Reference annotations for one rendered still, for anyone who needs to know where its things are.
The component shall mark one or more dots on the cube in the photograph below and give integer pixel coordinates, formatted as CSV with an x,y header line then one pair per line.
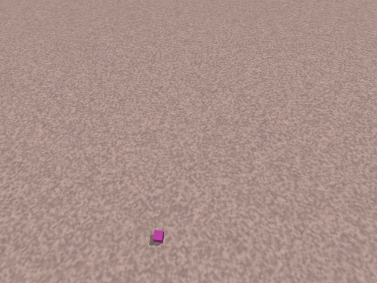
x,y
158,236

